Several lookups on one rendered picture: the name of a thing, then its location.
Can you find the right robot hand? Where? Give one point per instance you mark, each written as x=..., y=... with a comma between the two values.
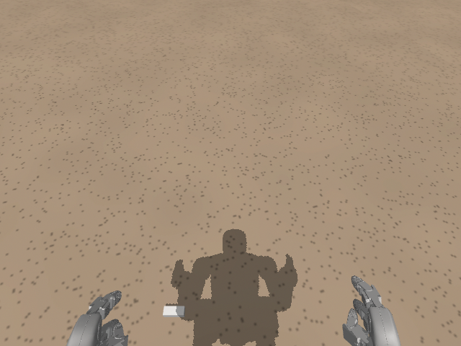
x=378, y=320

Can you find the small box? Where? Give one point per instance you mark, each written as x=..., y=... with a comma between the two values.
x=174, y=311

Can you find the left robot hand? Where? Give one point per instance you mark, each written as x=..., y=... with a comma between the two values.
x=88, y=330

